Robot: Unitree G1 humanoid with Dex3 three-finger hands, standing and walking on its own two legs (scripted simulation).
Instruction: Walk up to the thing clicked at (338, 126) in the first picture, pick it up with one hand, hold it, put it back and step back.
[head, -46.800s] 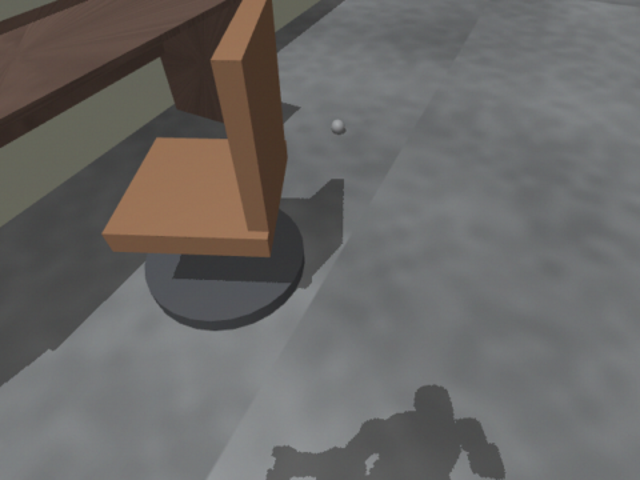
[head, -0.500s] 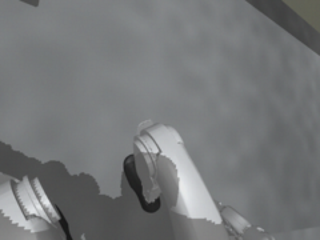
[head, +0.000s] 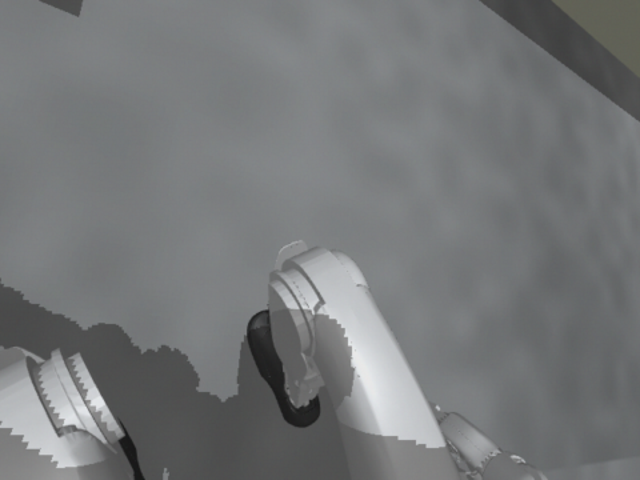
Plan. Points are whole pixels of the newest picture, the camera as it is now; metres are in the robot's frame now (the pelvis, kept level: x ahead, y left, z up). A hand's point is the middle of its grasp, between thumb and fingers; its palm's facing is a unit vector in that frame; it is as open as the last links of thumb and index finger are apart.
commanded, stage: withdraw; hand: left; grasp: from above
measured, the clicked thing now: out of the picture +0.48 +0.34 -0.27
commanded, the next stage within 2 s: home in 0.94 s
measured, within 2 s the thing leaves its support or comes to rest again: neither
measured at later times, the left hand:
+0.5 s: hand out of the picture +0.47 +0.36 -0.09, palm faces -0.38 -0.10 -0.92, open 14.1 cm
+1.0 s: hand out of the picture +0.46 +0.35 -0.15, palm faces -0.43 -0.11 -0.90, open 14.0 cm
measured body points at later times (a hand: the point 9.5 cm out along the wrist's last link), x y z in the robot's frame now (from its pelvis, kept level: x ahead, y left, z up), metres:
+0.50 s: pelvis +0.00 -0.01 +0.03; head +0.23 +0.10 +0.41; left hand +0.49 +0.36 -0.04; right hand +0.10 -0.26 -0.06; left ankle +0.06 +0.13 -0.28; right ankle +0.12 -0.13 -0.28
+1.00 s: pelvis -0.01 -0.01 +0.01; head +0.23 +0.11 +0.37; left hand +0.47 +0.35 -0.09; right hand +0.04 -0.28 -0.06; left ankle +0.06 +0.13 -0.28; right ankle +0.12 -0.13 -0.28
